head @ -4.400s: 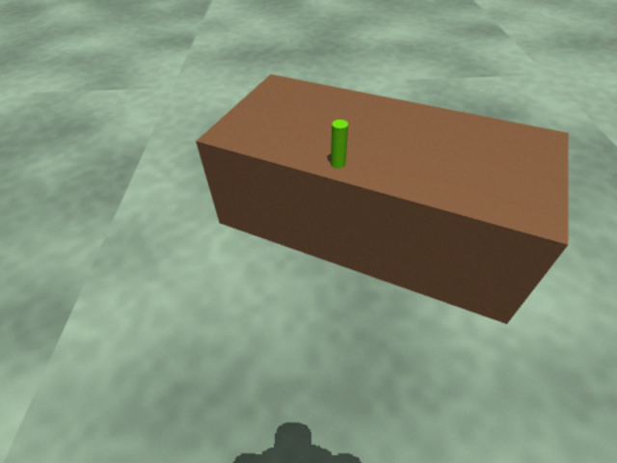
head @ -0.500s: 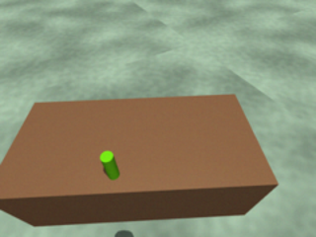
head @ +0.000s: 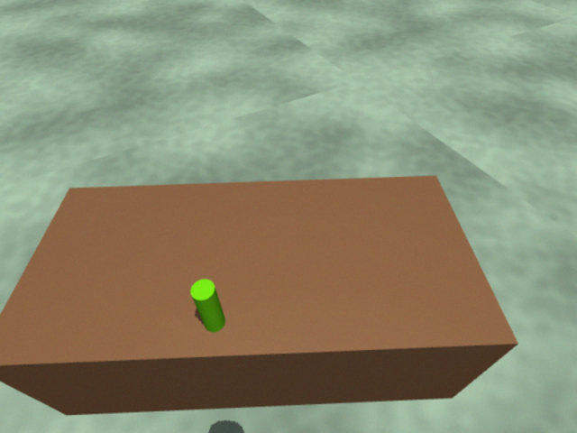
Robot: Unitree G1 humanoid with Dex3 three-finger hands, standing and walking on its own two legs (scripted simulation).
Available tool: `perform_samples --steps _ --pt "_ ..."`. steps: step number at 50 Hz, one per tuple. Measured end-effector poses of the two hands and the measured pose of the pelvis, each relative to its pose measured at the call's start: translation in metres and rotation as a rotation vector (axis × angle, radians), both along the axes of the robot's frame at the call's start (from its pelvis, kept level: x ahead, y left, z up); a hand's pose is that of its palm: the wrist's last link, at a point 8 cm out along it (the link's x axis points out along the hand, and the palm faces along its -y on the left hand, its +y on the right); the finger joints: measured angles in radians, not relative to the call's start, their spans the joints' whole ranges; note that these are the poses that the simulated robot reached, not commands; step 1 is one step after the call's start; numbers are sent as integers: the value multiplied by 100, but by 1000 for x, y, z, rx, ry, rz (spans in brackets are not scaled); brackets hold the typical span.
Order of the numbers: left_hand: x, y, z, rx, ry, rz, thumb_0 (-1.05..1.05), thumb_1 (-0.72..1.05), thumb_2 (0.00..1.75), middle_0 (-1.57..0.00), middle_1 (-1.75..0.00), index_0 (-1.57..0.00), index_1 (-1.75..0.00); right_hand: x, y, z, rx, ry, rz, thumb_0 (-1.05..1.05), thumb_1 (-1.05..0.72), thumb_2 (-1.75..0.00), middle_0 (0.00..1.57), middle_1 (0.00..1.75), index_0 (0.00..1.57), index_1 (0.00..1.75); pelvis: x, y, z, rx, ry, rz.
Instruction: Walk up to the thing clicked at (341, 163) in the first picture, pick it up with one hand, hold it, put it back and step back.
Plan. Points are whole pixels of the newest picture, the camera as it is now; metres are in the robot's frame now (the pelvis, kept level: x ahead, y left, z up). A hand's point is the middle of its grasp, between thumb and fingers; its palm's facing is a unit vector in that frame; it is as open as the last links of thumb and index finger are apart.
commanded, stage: stand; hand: left
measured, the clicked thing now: (209, 307) +0.44 +0.21 -0.26
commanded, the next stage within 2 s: none
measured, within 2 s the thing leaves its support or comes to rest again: neither
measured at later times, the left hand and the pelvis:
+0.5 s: hand out of the picture +0.08 +0.26 -0.16, palm faces -0.01 -0.94 -0.34, open 7.4 cm; pelvis +0.01 +0.00 +0.00, yaw +1 degrees
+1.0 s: hand out of the picture +0.07 +0.26 -0.16, palm faces -0.01 -0.94 -0.34, open 7.4 cm; pelvis +0.01 +0.00 +0.00, yaw +1 degrees
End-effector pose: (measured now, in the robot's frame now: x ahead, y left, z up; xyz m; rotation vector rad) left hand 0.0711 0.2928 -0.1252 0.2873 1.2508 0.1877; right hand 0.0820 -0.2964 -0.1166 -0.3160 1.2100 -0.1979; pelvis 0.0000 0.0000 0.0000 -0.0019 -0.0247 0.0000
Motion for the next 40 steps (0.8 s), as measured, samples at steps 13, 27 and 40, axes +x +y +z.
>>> perform_samples --steps 13,27,40 --pt "3 9 5 27 -7 0 0 90 89 -21 -30 -20 -30 1 6 -4 16 16 -2 1 -91 -90 20 30 20 30 5 3 0 2 -2 5" --pt "7 7 5 24 -20 -2 0 90 89 -21 -30 -20 -30 4 4 -2 8 11 0 1 -91 -90 20 30 20 30 8 3 0 2 -6 12" --pt "-1 6 3 19 -7 0 0 90 89 -21 -30 -20 -30 2 2 -1 3 14 2 1 -91 -90 20 30 20 30 7 2 1 2 -6 14"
